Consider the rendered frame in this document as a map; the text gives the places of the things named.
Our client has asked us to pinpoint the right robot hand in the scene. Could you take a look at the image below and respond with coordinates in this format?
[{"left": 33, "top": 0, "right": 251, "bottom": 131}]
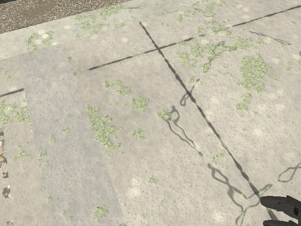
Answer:
[{"left": 260, "top": 195, "right": 301, "bottom": 226}]

